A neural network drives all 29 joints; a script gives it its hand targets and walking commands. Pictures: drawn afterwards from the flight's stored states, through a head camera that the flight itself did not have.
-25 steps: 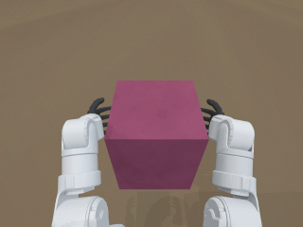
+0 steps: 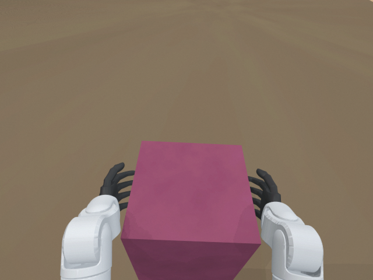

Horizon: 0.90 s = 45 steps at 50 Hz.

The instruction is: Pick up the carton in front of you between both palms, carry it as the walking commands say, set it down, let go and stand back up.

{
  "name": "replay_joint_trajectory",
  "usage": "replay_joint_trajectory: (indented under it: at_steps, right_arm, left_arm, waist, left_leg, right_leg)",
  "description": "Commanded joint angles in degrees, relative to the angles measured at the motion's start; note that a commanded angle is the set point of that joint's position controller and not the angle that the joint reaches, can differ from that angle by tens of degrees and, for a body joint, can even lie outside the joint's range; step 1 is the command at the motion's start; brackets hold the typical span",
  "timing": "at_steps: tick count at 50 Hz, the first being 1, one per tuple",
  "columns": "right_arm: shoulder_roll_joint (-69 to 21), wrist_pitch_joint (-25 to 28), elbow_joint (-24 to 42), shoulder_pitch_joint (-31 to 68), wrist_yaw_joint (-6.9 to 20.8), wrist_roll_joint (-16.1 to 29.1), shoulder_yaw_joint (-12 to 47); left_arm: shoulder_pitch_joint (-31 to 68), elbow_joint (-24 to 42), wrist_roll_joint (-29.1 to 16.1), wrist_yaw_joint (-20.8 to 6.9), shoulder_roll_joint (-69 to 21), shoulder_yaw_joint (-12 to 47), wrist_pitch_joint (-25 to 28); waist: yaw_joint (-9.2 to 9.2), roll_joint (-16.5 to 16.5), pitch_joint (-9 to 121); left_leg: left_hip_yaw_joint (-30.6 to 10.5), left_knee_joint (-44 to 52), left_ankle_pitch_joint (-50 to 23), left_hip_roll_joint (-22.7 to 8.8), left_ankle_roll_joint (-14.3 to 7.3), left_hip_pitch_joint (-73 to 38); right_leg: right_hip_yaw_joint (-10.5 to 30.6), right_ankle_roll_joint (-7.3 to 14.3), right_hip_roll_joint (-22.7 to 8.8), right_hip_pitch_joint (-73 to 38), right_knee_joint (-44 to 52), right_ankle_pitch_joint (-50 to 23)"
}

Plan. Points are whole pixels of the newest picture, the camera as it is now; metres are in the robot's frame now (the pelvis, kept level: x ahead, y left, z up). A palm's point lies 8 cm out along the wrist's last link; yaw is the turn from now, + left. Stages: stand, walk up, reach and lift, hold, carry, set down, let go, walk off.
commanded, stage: carry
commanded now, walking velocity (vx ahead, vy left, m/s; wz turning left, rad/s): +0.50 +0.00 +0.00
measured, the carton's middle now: (188, 215) +0.27 +0.00 +0.01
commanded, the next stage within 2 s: none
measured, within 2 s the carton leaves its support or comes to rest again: neither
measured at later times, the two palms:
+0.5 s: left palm (148, 113) +0.53 +0.11 +0.08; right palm (253, 115) +0.55 -0.18 +0.08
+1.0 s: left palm (147, 64) +0.81 +0.16 +0.08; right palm (229, 67) +0.81 -0.14 +0.09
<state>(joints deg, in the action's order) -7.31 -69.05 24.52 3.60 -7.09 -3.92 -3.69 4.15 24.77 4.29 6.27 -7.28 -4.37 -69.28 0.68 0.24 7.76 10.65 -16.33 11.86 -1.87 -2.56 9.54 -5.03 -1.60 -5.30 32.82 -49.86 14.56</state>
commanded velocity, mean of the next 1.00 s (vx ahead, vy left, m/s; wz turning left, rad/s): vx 0.30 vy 0.00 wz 0.00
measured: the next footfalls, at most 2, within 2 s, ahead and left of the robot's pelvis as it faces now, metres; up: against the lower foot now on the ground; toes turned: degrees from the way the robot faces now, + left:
right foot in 0.22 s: +0.34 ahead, -0.14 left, +0.00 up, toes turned -10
left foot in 0.72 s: +0.61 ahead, +0.09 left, +0.00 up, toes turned +5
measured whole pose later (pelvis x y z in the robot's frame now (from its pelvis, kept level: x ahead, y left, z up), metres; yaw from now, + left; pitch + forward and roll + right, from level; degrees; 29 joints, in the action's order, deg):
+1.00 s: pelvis +0.56 +0.01 -0.01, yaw +0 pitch +4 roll -1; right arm -7.3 -69.0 28.4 2.7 -6.8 -3.3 -3.6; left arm 3.8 29.1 4.7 6.4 -7.3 -3.2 -70.1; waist 1.0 1.8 4.0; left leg 13.4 -22.3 10.3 -3.0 -2.9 15.7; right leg -6.8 -1.6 -4.1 22.8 -30.9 14.8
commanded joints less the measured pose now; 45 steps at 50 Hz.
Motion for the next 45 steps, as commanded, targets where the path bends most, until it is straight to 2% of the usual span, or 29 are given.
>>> replay_joint_trajectory:
  at_steps: [1, 6, 8, 9, 10, 11, 12, 13, 14, 15, 16, 17, 18, 20, 22, 24, 30, 31, 33, 35, 36, 37, 38, 39, 40, 41, 42, 43, 45]
  right_arm:
    - [-49.9, -0.1, 7.1, 24.0, 10.9, 19.7, 38.6]
    - [-43.6, -2.3, 6.2, 22.7, 10.1, 19.1, 37.1]
    - [-42.6, -3.1, 5.7, 23.1, 9.7, 18.8, 37.0]
    - [-42.3, -3.4, 5.4, 23.4, 9.5, 18.7, 37.0]
    - [-42.0, -3.7, 5.2, 23.6, 9.3, 18.5, 37.0]
    - [-41.4, -3.9, 4.8, 23.5, 9.1, 18.4, 37.0]
    - [-41.4, -4.1, 5.5, 24.7, 9.0, 18.4, 37.2]
    - [-42.0, -4.3, 6.2, 25.7, 9.1, 19.1, 37.6]
    - [-44.1, -3.8, 5.7, 26.5, 9.4, 19.3, 38.6]
    - [-47.1, -3.2, 4.9, 26.7, 9.9, 19.7, 39.0]
    - [-50.0, -2.4, 4.3, 26.9, 10.4, 19.8, 39.5]
    - [-52.4, -1.5, 3.8, 26.8, 10.7, 19.6, 40.0]
    - [-53.9, -0.7, 3.5, 26.5, 10.9, 19.3, 40.3]
    - [-54.9, 0.8, 2.9, 24.0, 10.7, 18.1, 40.4]
    - [-54.5, 1.8, 3.2, 22.2, 10.4, 17.2, 40.3]
    - [-53.5, 2.2, 4.0, 20.7, 10.1, 16.8, 40.4]
    - [-47.3, 0.5, 8.5, 21.1, 9.4, 18.1, 40.4]
    - [-46.0, -0.1, 8.8, 21.2, 9.3, 18.3, 40.1]
    - [-43.7, -1.2, 8.6, 21.0, 9.1, 18.6, 39.2]
    - [-42.3, -2.0, 7.5, 19.5, 8.9, 18.4, 37.8]
    - [-41.8, -2.4, 7.2, 19.3, 8.9, 18.1, 37.1]
    - [-40.4, -2.7, 6.5, 19.4, 8.9, 17.5, 35.8]
    - [-41.6, -2.5, 5.2, 18.5, 9.0, 17.4, 35.4]
    - [-43.4, -2.3, 5.8, 18.0, 9.4, 18.0, 35.3]
    - [-46.2, -1.9, 6.1, 18.7, 9.8, 18.3, 35.8]
    - [-48.9, -1.4, 6.4, 20.3, 10.3, 18.7, 36.4]
    - [-50.7, -0.9, 7.1, 22.1, 10.7, 19.3, 37.3]
    - [-51.9, -0.4, 7.5, 23.0, 11.1, 19.7, 38.0]
    - [-52.6, 0.3, 8.3, 23.0, 11.6, 20.4, 38.7]
  left_arm:
    - [23.2, 6.8, -18.6, -8.8, -50.8, 40.4, -0.1]
    - [22.1, 6.7, -17.8, -8.0, -44.3, 38.3, -2.5]
    - [22.2, 6.1, -17.8, -7.9, -42.7, 37.4, -3.2]
    - [21.8, 5.3, -17.8, -7.9, -42.2, 36.8, -3.5]
    - [20.8, 4.2, -17.7, -7.9, -41.8, 36.1, -3.6]
    - [20.4, 3.1, -17.5, -8.0, -41.8, 35.3, -3.7]
    - [21.2, 2.1, -17.2, -8.2, -41.2, 34.9, -3.6]
    - [20.1, 0.6, -17.4, -8.4, -42.4, 34.8, -3.1]
    - [21.0, 1.7, -18.3, -8.9, -44.6, 35.7, -2.7]
    - [21.6, 1.6, -18.7, -9.4, -47.8, 36.4, -2.1]
    - [22.8, 1.9, -18.9, -9.9, -50.5, 37.1, -1.2]
    - [24.5, 2.4, -19.5, -10.3, -52.4, 38.1, -0.4]
    - [25.2, 2.7, -19.9, -10.6, -53.8, 38.8, 0.3]
    - [23.5, 2.8, -20.2, -11.2, -54.1, 39.4, 1.4]
    - [22.1, 3.4, -20.3, -11.6, -53.2, 40.0, 2.0]
    - [21.0, 4.3, -20.2, -11.6, -51.9, 40.3, 2.3]
    - [19.0, 7.6, -19.0, -10.0, -45.8, 39.1, 0.9]
    - [18.8, 7.7, -18.7, -9.7, -44.7, 38.7, 0.4]
    - [18.3, 7.7, -18.2, -9.0, -42.9, 38.1, -0.7]
    - [18.6, 7.6, -18.0, -8.5, -41.6, 38.0, -1.7]
    - [18.9, 7.6, -18.1, -8.2, -40.6, 37.7, -2.2]
    - [19.8, 8.1, -18.8, -8.0, -40.7, 38.0, -2.9]
    - [20.7, 8.8, -19.4, -8.1, -40.9, 38.9, -3.3]
    - [20.8, 8.2, -19.6, -8.5, -42.7, 39.7, -3.3]
    - [22.0, 8.2, -19.8, -9.0, -45.5, 40.4, -2.8]
    - [23.0, 7.9, -19.9, -9.4, -47.9, 40.9, -2.3]
    - [23.6, 7.7, -20.1, -9.7, -50.2, 41.4, -1.6]
    - [23.8, 7.9, -20.2, -9.8, -51.9, 41.8, -0.9]
    - [22.4, 7.9, -19.7, -9.6, -53.0, 42.0, 0.0]
  waist:
    - [0.04, -8.5, 8.5]
    - [0.28, -9.9, 1.9]
    - [0.18, -9.7, 0.9]
    - [-0.22, -9.3, 1.5]
    - [-0.98, -7.4, 3.3]
    - [-1.72, -3.6, 6.9]
    - [-2.39, 9.4, 12.3]
    - [-2.26, 21.1, 15.0]
    - [-1.96, 15.3, 14.4]
    - [-1.83, 10.5, 14.8]
    - [-1.45, 4.5, 13.5]
    - [-1.13, 2.9, 12.7]
    - [-1.08, 3.8, 12.4]
    - [-1.18, 6.3, 12.0]
    - [-1.11, 7.1, 10.6]
    - [-1.04, 6.4, 8.5]
    - [-1.64, 7.2, 3.4]
    - [-1.77, 7.5, 2.7]
    - [-2.00, 7.8, 2.1]
    - [-0.97, 4.9, 4.6]
    - [-0.42, 2.7, 7.5]
    - [0.08, -7.5, 13.1]
    - [0.56, -19.2, 17.3]
    - [0.32, -15.1, 16.5]
    - [0.41, -10.9, 16.9]
    - [0.00, -7.0, 16.1]
    - [-0.36, -5.6, 15.0]
    - [-0.57, -5.9, 14.9]
    - [-0.63, -8.1, 15.7]
  left_leg:
    - [-7.4, 7.3, -14.3, -12.1, -4.1, -10.3]
    - [-4.6, 7.0, -14.5, -11.8, -3.0, -8.6]
    - [-3.3, 4.4, -14.9, -12.0, -2.3, -7.9]
    - [-2.0, 0.2, -18.0, -11.5, -1.7, -6.6]
    - [0.6, -7.5, -21.7, -9.6, -0.6, -4.3]
    - [2.3, -18.9, -20.8, -7.5, 0.9, 1.7]
    - [1.2, -36.5, -9.9, -2.8, 4.0, 14.5]
    - [-2.1, -49.9, 13.2, 3.6, 4.8, 25.9]
    - [-8.6, -57.7, 15.1, 0.3, 2.9, 29.6]
    - [-10.1, -59.8, 12.8, -2.4, 1.5, 29.9]
    - [-11.1, -57.2, 8.9, -5.1, 1.0, 28.9]
    - [-11.8, -52.6, 5.1, -6.8, 1.1, 27.1]
    - [-10.5, -50.3, 2.7, -6.5, 1.3, 24.8]
    - [-8.3, -43.9, 0.8, -6.0, 2.1, 23.9]
    - [-6.7, -36.7, -1.2, -5.9, 3.2, 25.3]
    - [-5.3, -29.1, -3.8, -5.6, 3.9, 26.6]
    - [-1.4, -15.4, -9.6, -3.9, 3.6, 23.9]
    - [-0.8, -14.2, -9.5, -3.9, 3.4, 23.2]
    - [1.5, -11.7, -8.3, -2.7, 2.7, 20.1]
    - [5.2, -6.7, -10.2, 0.7, 2.1, 6.7]
    - [0.9, -6.1, -15.1, -3.2, 1.6, -3.7]
    - [-17.0, -6.7, -27.5, -16.4, -3.6, -18.0]
    - [-29.1, -4.0, -37.4, -23.0, -10.0, -25.9]
    - [-26.4, -3.2, -41.6, -23.5, -10.9, -23.0]
    - [-22.3, -2.8, -41.6, -21.8, -9.9, -19.5]
    - [-18.3, -1.8, -38.4, -20.4, -7.7, -15.6]
    - [-13.9, -0.6, -35.6, -18.4, -5.5, -11.8]
    - [-10.3, 0.3, -34.1, -16.7, -4.2, -9.0]
    - [-6.1, -0.5, -33.8, -14.8, -3.7, -8.1]
  right_leg:
    - [-2.2, -0.6, -0.2, 2.6, 10.3, -7.4]
    - [-4.7, 1.4, 0.7, -1.6, 19.1, -15.1]
    - [-6.1, 2.3, 1.1, -6.0, 20.6, -13.9]
    - [-7.8, 2.5, 2.5, -11.1, 21.3, -11.2]
    - [-10.1, 2.5, 4.8, -18.6, 22.4, -6.9]
    - [-7.8, 2.7, 3.5, -29.6, 22.5, -3.2]
    - [15.9, 8.0, -11.3, -40.6, 28.5, 6.7]
    - [35.7, 13.7, -19.0, -46.7, 38.8, 7.1]
    - [32.8, 13.9, -19.6, -44.8, 38.4, 0.9]
    - [27.3, 13.0, -17.7, -41.4, 36.9, -3.8]
    - [21.6, 11.0, -16.1, -36.3, 37.1, -3.5]
    - [17.6, 9.1, -14.9, -32.3, 38.8, -0.3]
    - [13.9, 7.9, -13.9, -29.3, 40.2, 2.0]
    - [8.8, 7.4, -12.3, -27.6, 41.9, 4.1]
    - [6.6, 8.4, -12.2, -28.2, 43.7, 3.8]
    - [4.9, 9.0, -11.5, -29.6, 44.3, 2.0]
    - [-0.7, 8.1, -9.8, -31.6, 42.7, -6.2]
    - [-1.0, 8.0, -9.9, -32.3, 41.9, -7.8]
    - [-2.5, 6.7, -9.2, -34.0, 36.2, -17.4]
    - [-7.0, 3.9, -6.1, -30.4, 22.9, -27.6]
    - [-7.5, 1.4, -4.6, -24.0, 15.3, -23.0]
    - [-7.0, -1.6, -0.3, -10.7, 0.2, -6.8]
    - [-4.0, -2.0, 5.2, -0.2, -11.4, 14.8]
    - [1.4, -0.7, 3.3, 2.1, -16.2, 19.0]
    - [3.2, 0.2, 1.2, 0.8, -15.4, 17.9]
    - [4.3, 0.6, -0.9, -1.3, -10.7, 15.1]
    - [4.4, 0.5, -1.9, -4.2, -2.7, 12.9]
    - [2.4, 0.1, -0.6, -7.8, 2.6, 10.9]
    - [0.3, -0.2, 1.1, -12.2, 10.8, 9.3]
